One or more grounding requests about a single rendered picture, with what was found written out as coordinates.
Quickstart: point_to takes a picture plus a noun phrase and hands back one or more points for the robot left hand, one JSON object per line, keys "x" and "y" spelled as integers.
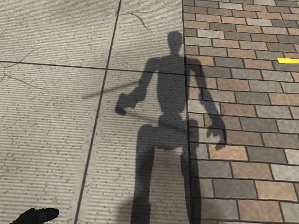
{"x": 37, "y": 216}

